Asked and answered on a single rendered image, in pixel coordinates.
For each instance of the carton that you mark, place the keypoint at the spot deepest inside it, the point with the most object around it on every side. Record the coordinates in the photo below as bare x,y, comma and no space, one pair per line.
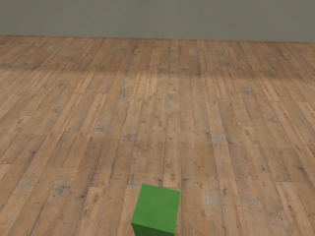
156,211

